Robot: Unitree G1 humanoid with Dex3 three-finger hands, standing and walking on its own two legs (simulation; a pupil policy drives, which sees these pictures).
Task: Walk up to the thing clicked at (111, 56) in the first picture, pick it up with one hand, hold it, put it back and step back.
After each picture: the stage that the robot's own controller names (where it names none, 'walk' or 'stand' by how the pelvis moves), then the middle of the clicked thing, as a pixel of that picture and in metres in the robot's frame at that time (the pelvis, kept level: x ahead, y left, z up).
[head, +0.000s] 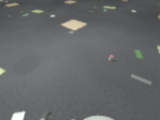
stand; (110, 58) +1.37 -0.39 -0.72
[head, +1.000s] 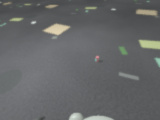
walk; (97, 59) +1.29 +0.01 -0.70
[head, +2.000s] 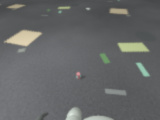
walk; (78, 75) +0.78 +0.25 -0.71
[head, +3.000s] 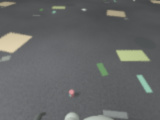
walk; (71, 93) +0.47 +0.23 -0.70
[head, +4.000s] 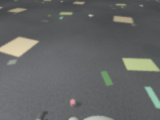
stand; (72, 103) +0.38 +0.22 -0.71
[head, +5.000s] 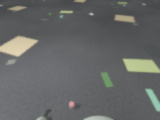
stand; (71, 105) +0.35 +0.22 -0.72
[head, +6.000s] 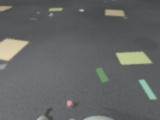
stand; (69, 104) +0.33 +0.26 -0.72
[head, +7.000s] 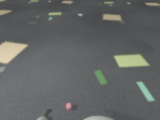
stand; (68, 106) +0.33 +0.26 -0.73
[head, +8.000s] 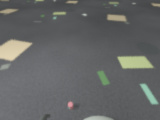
stand; (70, 105) +0.35 +0.24 -0.73
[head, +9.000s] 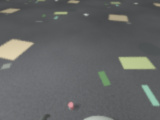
stand; (71, 106) +0.34 +0.23 -0.73
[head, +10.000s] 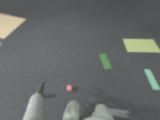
go down; (69, 88) +0.38 +0.22 -0.62
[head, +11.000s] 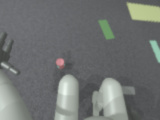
go down; (60, 63) +0.44 +0.25 -0.30
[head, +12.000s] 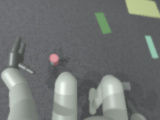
close in; (54, 60) +0.43 +0.26 -0.27
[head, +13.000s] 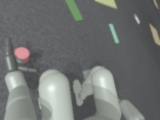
close; (22, 56) +0.42 +0.29 -0.22
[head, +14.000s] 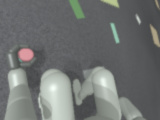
lift; (25, 56) +0.40 +0.28 -0.23
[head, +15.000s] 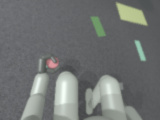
lift; (51, 64) +0.36 +0.26 -0.13
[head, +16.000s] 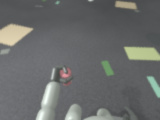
lift; (66, 76) +0.33 +0.18 +0.02
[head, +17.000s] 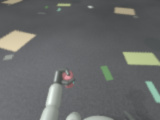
hold; (68, 79) +0.32 +0.17 +0.00
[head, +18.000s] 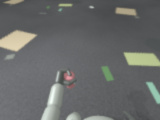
hold; (69, 79) +0.32 +0.17 +0.00
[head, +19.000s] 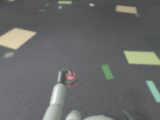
crouch; (71, 79) +0.33 +0.15 -0.01
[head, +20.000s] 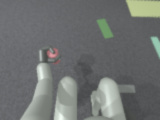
crouch; (54, 56) +0.45 +0.24 -0.10
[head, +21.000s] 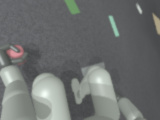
lower; (17, 55) +0.43 +0.29 -0.23
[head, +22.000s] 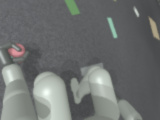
lower; (18, 54) +0.43 +0.29 -0.23
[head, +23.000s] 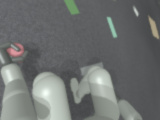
lower; (17, 53) +0.43 +0.29 -0.23
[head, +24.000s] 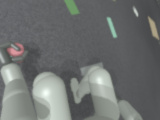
lower; (17, 53) +0.44 +0.29 -0.23
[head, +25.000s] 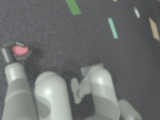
loosen; (21, 52) +0.44 +0.28 -0.23
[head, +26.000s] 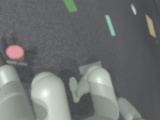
withdraw; (16, 54) +0.42 +0.28 -0.23
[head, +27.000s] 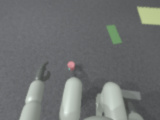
walk; (71, 66) +0.46 +0.20 -0.37
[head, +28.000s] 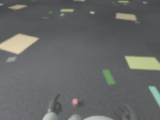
stand; (75, 102) +0.38 +0.17 -0.66
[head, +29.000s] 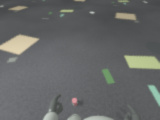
stand; (74, 101) +0.39 +0.19 -0.67
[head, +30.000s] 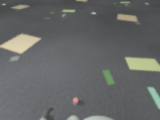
stand; (75, 101) +0.39 +0.18 -0.70
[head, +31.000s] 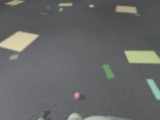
walk; (77, 96) +0.41 +0.18 -0.71
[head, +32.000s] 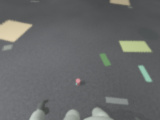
walk; (77, 82) +0.55 +0.14 -0.71
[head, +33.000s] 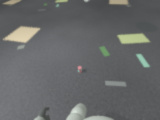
walk; (79, 69) +0.83 +0.25 -0.70
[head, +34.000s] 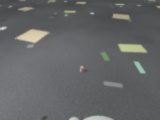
stand; (81, 69) +1.01 +0.20 -0.71
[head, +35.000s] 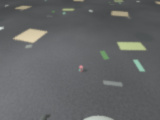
stand; (81, 68) +1.00 +0.21 -0.73
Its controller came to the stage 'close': yes
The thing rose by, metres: 0.71
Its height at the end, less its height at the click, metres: +0.00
